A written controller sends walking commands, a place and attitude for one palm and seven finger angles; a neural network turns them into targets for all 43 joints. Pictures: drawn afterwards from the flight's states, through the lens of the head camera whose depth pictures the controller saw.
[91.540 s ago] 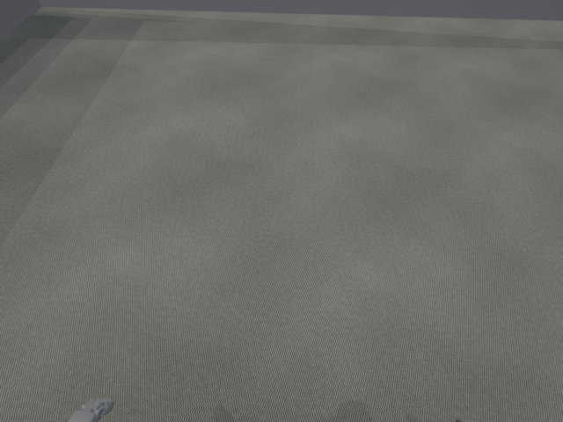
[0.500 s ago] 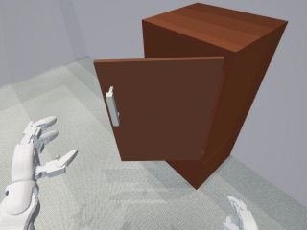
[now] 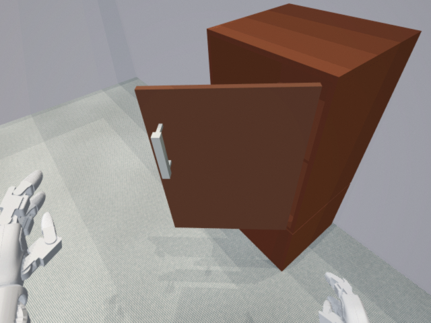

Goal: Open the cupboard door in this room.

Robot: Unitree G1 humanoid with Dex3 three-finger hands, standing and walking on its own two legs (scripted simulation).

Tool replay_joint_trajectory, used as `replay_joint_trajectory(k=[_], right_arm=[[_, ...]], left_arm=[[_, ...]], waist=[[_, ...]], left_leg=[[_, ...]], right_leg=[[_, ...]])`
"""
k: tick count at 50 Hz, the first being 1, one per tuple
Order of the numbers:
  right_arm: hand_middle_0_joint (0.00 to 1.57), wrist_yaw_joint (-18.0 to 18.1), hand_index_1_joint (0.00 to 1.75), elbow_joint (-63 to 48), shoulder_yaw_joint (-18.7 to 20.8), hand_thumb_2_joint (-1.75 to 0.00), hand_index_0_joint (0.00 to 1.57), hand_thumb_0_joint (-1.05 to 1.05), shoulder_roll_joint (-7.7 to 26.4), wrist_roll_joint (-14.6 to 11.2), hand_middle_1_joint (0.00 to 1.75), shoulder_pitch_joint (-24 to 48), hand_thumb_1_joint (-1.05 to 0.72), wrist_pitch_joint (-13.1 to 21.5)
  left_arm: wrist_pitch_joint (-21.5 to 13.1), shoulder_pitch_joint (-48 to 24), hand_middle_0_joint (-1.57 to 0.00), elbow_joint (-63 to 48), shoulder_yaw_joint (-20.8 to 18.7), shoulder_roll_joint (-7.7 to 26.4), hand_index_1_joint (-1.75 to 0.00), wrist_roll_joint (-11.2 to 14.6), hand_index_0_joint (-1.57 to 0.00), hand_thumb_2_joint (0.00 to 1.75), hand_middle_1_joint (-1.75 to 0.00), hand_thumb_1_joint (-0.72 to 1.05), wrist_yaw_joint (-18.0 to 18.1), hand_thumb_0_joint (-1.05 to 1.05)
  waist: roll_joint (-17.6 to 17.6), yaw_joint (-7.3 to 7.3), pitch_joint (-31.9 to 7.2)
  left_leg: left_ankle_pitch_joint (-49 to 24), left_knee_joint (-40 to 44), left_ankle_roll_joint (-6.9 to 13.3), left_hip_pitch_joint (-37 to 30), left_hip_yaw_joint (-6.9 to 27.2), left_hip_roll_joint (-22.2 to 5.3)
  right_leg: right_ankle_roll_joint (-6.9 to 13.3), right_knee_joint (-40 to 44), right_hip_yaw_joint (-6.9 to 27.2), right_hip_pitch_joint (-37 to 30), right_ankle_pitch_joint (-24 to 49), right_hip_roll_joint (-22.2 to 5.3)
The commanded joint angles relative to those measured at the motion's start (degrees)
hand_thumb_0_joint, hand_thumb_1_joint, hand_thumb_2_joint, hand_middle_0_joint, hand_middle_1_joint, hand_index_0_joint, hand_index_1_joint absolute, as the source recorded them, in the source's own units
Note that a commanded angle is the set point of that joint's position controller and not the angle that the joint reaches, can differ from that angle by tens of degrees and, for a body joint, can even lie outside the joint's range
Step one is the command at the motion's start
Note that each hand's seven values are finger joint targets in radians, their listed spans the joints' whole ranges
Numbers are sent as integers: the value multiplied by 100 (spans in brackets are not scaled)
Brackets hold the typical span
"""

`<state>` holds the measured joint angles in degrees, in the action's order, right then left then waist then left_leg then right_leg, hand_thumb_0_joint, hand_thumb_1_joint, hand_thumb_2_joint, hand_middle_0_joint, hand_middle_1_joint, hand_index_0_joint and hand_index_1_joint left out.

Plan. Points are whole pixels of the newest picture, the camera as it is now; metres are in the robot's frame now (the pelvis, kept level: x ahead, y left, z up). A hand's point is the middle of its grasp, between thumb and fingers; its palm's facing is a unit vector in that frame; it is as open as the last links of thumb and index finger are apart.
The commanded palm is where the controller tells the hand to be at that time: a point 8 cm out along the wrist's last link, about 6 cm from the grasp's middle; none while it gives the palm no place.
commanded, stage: draw the hand back to the body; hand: left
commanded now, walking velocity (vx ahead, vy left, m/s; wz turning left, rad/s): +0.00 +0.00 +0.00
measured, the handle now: (163, 151) +0.52 +0.21 +0.02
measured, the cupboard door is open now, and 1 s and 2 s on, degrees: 48 48 48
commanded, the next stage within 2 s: step back with the hand held close in 0.08 s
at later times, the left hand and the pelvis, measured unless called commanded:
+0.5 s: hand (57, 232) +0.20 +0.26 +0.14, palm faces +0.31 -0.81 -0.50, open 7.5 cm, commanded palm +0.14 +0.31 +0.17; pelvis -0.01 +0.02 +0.00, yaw -3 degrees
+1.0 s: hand out of the picture +0.06 +0.32 +0.15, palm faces +0.44 -0.75 -0.49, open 7.5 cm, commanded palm +0.00 +0.36 +0.17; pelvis -0.13 +0.05 -0.01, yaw +3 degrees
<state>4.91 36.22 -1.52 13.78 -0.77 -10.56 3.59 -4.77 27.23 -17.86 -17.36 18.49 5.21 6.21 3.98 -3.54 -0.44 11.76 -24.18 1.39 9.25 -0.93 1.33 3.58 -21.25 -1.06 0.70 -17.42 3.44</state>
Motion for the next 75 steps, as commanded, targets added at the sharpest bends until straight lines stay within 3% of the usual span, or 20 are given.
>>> replay_joint_trajectory(k=[1,9,11,16,26,31,36,41,47,51,54,55,57,58,60,64,70,72,74,75], right_arm=[[20,32,30,-968,204,-90,20,0,527,-2,30,741,-90,354],[20,10,30,-963,224,-90,20,0,511,-4,30,704,-90,231],[20,-12,30,-1109,296,-90,20,0,695,-84,30,553,-90,114],[20,-49,30,-1159,366,-90,20,0,668,-77,30,544,-90,-245],[20,29,30,-1455,398,-90,20,0,651,-106,30,575,-90,-556],[20,36,30,-1443,408,-90,20,0,680,-82,30,516,-90,-492],[20,62,30,-1393,403,-90,20,0,763,-55,30,477,-90,-313],[20,106,30,-1383,456,-90,20,0,853,-3,30,475,-90,-106],[20,9,30,-1280,460,-90,20,0,680,37,30,409,-90,108],[20,-75,30,-1037,568,-90,20,0,619,-6,30,157,-90,135],[20,-36,30,-871,531,-90,20,0,550,36,30,118,-90,103],[20,-6,30,-904,506,-90,20,0,562,29,30,176,-90,103],[20,98,30,-991,434,-90,20,0,760,55,30,419,-90,180],[20,154,30,-990,431,-90,20,0,832,79,30,602,-90,245],[20,88,30,-968,461,-90,20,0,771,131,30,535,-90,362],[20,-131,30,-980,560,-90,20,0,611,132,30,613,-90,360],[20,-247,30,-909,474,-90,20,0,470,146,30,456,-90,496],[20,-267,30,-812,460,-90,20,0,416,106,30,274,-90,445],[20,-214,30,-639,446,-90,20,0,418,89,30,322,-90,319],[20,-195,30,-687,412,-90,20,0,431,151,30,372,-90,309]], left_arm=[[-433,-414,-20,-1646,-773,1289,-30,-30,-20,90,-30,90,131,0],[-350,-220,-20,-1305,-840,1207,-30,32,-20,90,-30,90,72,0],[-594,-1097,-20,-1872,-1573,2100,-30,-79,-20,90,-30,90,150,0],[-535,-39,-20,-1177,-983,1377,-30,-151,-20,90,-30,90,82,0],[-492,429,-20,-1795,-1411,1823,-30,-80,-20,90,-30,90,225,0],[-569,581,-20,-1902,-1413,1795,-30,-59,-20,90,-30,90,280,0],[-701,436,-20,-1769,-1256,1620,-30,-138,-20,90,-30,90,325,0],[-845,33,-20,-1780,-1333,1541,-30,-367,-20,90,-30,90,338,0],[-936,334,-20,-2152,-1380,1644,-30,-252,-20,90,-30,90,316,0],[-1019,272,-20,-2274,-1301,1657,-30,-162,-20,90,-30,90,373,0],[-977,-88,-20,-2176,-1207,1655,-30,-266,-20,90,-30,90,454,0],[-966,-211,-20,-2146,-1219,1697,-30,-274,-20,90,-30,90,451,0],[-1014,-629,-20,-2341,-1208,1761,-30,-269,-20,90,-30,90,425,0],[-1046,-915,-20,-2451,-1338,1914,-30,-346,-20,90,-30,90,430,0],[-1133,-427,-20,-1923,-1551,1748,-30,-416,-20,90,-30,90,393,0],[-1033,-108,-20,-2231,-1400,1595,-30,-227,-20,90,-30,90,300,0],[-1010,148,-20,-2962,-1330,1672,-30,-18,-20,90,-30,90,315,0],[-1069,306,-20,-2883,-1495,1865,-30,-48,-20,90,-30,90,340,0],[-1089,65,-20,-3030,-1673,2144,-30,-62,-20,90,-30,90,436,0],[-1096,26,-20,-3164,-2005,2426,-30,-46,-20,90,-30,90,484,0]], waist=[[54,27,-490],[-188,52,-228],[-68,245,-60],[-388,301,-686],[-225,300,-1016],[105,326,-855],[222,404,-247],[711,323,-88],[281,343,-408],[-1148,505,-770],[-1142,620,-561],[-995,617,-370],[499,497,82],[1208,423,153],[1359,359,-339],[276,230,-726],[1239,244,-1383],[356,272,-1319],[-1155,337,-697],[-851,303,-681]], left_leg=[[-1440,33,157,-852,0,-143],[-1427,54,141,-731,-35,-186],[-1196,-340,245,-713,98,-294],[-1761,-443,237,-668,23,-357],[-2542,-235,177,-339,231,-607],[-1599,8,160,149,386,-681],[1122,710,236,1259,784,-825],[3259,1719,432,3221,1370,-1221],[2319,1061,152,2041,1032,-854],[781,-1400,-152,-146,274,-161],[563,-1840,-115,-112,306,-168],[467,-1323,-85,-51,403,-251],[319,464,127,841,1171,-890],[921,1110,280,1714,1676,-1377],[3637,2201,675,3269,2236,-2115],[2201,1765,341,2159,1364,-1747],[1322,1912,-695,513,454,-1194],[690,305,-1079,-146,-415,-450],[376,-2714,-539,-246,-17,-107],[517,-3237,-430,478,204,-293]], right_leg=[[-297,379,215,681,2133,-396],[-333,422,211,709,2245,-395],[-556,637,803,1377,2841,-701],[-756,155,538,995,3842,-785],[-543,-304,457,939,3049,-555],[-434,-231,529,1038,1903,-482],[-361,-119,522,1060,162,-309],[-371,-1370,156,-285,-72,143],[-122,-570,490,732,-416,-66],[335,786,1600,2998,-930,-1124],[326,586,1581,3174,368,-1513],[169,335,1387,3165,443,-1304],[-349,-530,691,2577,-74,-218],[-437,-1357,369,1821,-231,72],[-432,-3453,338,203,-689,476],[-324,-3867,120,1026,-1094,417],[-93,-975,-655,701,-1785,520],[248,712,-146,1244,-1496,-94],[765,1378,1637,3100,-1031,-1925],[1022,1107,1458,2624,-96,-2218]])
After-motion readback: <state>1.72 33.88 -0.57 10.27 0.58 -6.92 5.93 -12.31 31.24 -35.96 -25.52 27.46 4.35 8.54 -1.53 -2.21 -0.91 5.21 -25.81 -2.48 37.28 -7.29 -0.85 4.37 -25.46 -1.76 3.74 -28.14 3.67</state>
